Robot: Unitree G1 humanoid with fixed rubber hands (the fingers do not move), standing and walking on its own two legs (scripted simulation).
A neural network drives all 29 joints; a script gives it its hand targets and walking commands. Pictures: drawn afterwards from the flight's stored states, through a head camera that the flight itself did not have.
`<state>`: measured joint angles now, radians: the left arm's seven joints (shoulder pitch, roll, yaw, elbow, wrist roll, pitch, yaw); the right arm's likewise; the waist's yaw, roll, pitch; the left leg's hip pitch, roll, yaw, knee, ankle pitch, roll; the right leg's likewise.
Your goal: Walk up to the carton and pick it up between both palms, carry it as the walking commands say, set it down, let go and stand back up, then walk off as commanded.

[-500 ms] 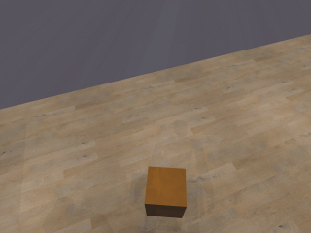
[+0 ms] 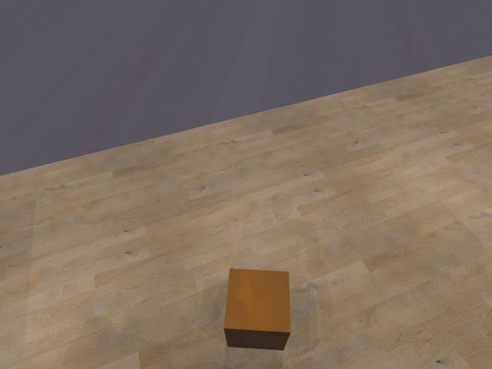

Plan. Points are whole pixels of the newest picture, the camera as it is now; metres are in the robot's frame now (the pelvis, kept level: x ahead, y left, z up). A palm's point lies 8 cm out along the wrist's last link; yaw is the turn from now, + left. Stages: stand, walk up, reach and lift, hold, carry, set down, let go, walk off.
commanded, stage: stand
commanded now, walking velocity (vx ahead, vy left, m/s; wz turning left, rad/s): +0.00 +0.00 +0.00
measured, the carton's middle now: (257, 310) +0.42 -0.01 -0.65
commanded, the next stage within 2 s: reach and lift in 0.48 s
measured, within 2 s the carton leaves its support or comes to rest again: neither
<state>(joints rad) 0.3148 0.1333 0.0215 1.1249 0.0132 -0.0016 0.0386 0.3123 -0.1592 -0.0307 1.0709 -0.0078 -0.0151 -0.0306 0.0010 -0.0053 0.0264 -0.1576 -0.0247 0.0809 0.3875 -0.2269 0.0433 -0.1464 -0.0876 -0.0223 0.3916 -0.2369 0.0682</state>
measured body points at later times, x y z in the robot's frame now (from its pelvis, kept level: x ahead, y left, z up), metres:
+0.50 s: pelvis +0.00 -0.02 +0.00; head +0.01 -0.02 +0.45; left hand -0.01 +0.19 -0.16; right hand +0.00 -0.24 -0.16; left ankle -0.01 +0.09 -0.74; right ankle -0.02 -0.16 -0.74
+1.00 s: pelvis -0.04 -0.03 -0.05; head +0.08 -0.03 +0.39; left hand +0.14 +0.19 -0.18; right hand +0.14 -0.23 -0.17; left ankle -0.01 +0.09 -0.74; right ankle -0.02 -0.16 -0.74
